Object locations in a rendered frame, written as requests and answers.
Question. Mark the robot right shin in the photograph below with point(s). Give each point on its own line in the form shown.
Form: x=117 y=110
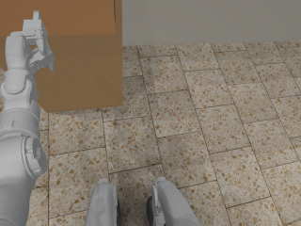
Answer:
x=158 y=214

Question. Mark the robot left thigh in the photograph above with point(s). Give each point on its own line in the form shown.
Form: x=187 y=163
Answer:
x=104 y=199

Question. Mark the cabinet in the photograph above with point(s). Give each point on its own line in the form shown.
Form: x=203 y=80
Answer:
x=88 y=70

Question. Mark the left robot hand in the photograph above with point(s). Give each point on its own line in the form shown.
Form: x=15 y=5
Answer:
x=19 y=55

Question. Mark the drawer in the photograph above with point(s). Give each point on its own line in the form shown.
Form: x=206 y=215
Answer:
x=60 y=17

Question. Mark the handle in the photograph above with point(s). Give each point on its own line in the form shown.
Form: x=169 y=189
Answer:
x=35 y=23

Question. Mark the left robot upper arm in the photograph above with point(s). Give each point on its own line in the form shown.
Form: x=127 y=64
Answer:
x=22 y=161

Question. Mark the robot left forearm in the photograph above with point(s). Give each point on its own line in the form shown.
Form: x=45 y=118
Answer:
x=21 y=113

